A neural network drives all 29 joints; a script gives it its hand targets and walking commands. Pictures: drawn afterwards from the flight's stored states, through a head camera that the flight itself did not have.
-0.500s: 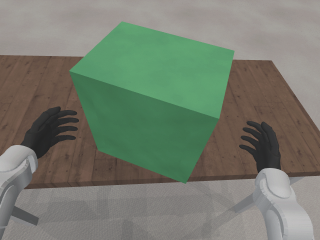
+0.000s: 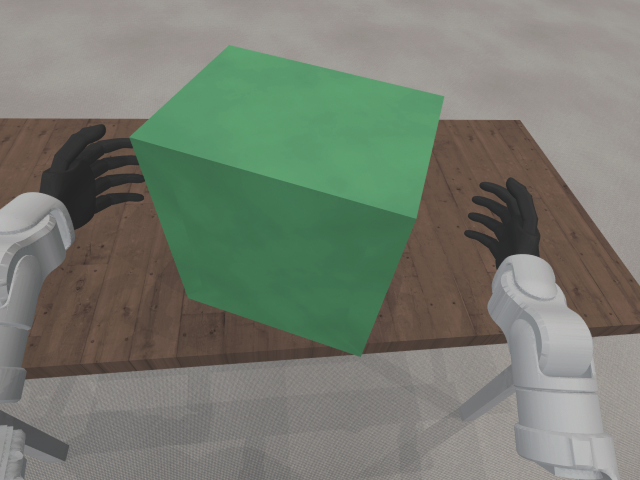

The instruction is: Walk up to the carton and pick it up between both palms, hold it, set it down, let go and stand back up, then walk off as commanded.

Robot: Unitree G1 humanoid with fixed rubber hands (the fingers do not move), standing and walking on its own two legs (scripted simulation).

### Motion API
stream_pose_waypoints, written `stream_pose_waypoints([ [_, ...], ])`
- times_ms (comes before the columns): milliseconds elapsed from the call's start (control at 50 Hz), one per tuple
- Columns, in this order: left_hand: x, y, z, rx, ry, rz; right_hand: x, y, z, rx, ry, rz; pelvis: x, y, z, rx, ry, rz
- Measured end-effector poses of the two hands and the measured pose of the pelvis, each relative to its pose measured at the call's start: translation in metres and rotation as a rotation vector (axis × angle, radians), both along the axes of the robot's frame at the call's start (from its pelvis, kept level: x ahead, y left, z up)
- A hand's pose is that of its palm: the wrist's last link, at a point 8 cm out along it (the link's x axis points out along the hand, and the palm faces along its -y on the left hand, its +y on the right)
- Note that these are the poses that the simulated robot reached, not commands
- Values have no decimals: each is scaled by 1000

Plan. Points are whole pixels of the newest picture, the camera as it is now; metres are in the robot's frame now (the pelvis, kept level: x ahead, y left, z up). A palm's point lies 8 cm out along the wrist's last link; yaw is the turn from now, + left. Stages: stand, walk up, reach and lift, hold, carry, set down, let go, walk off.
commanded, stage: reach and lift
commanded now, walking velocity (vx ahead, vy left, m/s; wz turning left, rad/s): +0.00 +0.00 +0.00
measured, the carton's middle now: (299, 210) +0.44 +0.03 +0.08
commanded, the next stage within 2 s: none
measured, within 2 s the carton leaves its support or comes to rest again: neither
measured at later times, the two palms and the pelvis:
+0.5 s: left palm (81, 118) +0.43 +0.25 +0.22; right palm (527, 197) +0.38 -0.22 +0.18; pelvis +0.00 -0.01 +0.00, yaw +2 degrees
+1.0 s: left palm (87, 79) +0.46 +0.25 +0.25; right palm (551, 155) +0.40 -0.24 +0.22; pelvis +0.00 -0.01 +0.00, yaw +2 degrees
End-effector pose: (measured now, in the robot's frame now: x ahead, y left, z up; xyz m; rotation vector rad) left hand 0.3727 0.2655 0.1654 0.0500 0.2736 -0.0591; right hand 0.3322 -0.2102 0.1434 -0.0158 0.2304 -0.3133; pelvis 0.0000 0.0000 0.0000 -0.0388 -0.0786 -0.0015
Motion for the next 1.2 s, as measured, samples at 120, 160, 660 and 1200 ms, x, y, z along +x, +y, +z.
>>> stream_pose_waypoints([
  [120, 17, -6, 13, -18, -21, -12, 12, -2, 9, -6, 4, -1, -1, -1, 0, 0, -1, 4],
  [160, 22, -8, 18, -22, -26, -13, 16, -2, 11, -4, 6, 0, -1, -1, 0, -1, -1, 5],
  [660, 66, -24, 78, -12, -59, 18, 52, -23, 65, 10, -58, -15, 0, -8, 1, -5, 11, 37],
  [1200, 92, -14, 70, -14, -44, 124, 82, -27, 64, 29, -7, -24, 5, -11, 1, -8, 59, 53],
])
